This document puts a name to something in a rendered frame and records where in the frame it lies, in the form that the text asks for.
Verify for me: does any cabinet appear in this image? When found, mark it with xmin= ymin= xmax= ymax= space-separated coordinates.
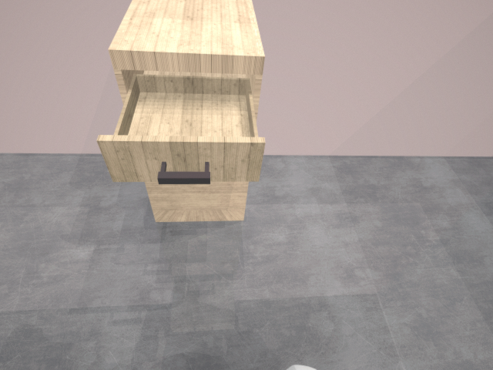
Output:
xmin=108 ymin=0 xmax=265 ymax=222

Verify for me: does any handle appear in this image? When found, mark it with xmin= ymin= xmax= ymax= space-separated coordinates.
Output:
xmin=157 ymin=162 xmax=210 ymax=184

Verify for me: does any drawer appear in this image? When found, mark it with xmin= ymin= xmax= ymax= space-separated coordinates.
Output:
xmin=96 ymin=74 xmax=265 ymax=182

